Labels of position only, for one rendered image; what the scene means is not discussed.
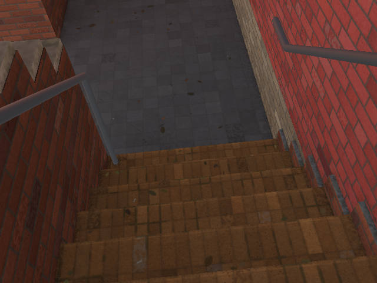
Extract stairs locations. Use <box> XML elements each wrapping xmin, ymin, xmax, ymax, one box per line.
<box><xmin>55</xmin><ymin>139</ymin><xmax>377</xmax><ymax>283</ymax></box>

